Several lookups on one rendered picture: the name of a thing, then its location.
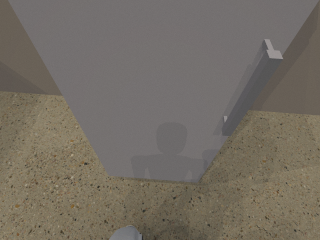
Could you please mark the robot left thigh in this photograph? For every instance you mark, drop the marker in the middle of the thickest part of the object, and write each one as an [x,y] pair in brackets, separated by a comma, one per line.
[126,233]

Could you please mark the fridge door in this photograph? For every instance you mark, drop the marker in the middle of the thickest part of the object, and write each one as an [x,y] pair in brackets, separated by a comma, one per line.
[149,81]

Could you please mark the handle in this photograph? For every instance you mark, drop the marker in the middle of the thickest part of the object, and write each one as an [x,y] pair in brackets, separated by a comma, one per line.
[268,64]

